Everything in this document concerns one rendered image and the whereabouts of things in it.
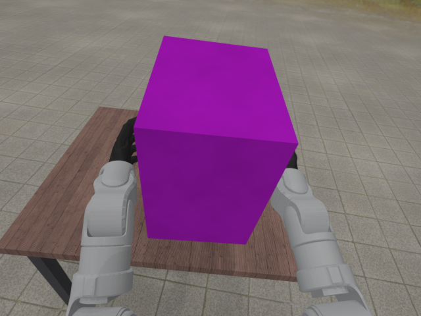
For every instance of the robot left forearm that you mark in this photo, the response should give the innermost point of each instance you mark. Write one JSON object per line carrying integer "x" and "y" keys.
{"x": 104, "y": 270}

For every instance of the carton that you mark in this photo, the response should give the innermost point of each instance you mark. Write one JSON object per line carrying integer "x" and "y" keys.
{"x": 213, "y": 138}

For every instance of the left robot hand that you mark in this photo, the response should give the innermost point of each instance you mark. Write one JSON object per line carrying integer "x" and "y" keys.
{"x": 123, "y": 148}

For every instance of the robot right upper arm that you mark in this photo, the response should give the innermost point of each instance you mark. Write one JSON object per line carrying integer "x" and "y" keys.
{"x": 344, "y": 308}

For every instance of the right robot hand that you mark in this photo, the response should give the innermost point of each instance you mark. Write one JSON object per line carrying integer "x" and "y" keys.
{"x": 293, "y": 162}

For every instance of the table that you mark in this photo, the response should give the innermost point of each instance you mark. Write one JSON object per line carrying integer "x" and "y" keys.
{"x": 50, "y": 225}

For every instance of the robot right forearm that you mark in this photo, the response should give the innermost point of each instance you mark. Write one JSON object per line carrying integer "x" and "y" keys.
{"x": 321, "y": 268}

